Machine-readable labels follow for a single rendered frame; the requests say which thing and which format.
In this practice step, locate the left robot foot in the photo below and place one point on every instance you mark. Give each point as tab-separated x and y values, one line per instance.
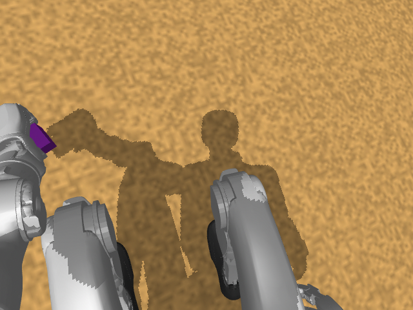
128	276

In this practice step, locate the left robot hand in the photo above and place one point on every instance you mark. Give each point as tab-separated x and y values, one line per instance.
15	118

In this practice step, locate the left robot arm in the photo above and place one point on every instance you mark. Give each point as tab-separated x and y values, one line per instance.
22	211

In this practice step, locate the right robot hand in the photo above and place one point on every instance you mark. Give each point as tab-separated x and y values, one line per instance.
314	297

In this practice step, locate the small box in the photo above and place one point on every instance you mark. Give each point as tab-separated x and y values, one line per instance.
41	138

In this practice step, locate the right robot foot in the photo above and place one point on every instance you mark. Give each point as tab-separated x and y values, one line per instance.
229	291

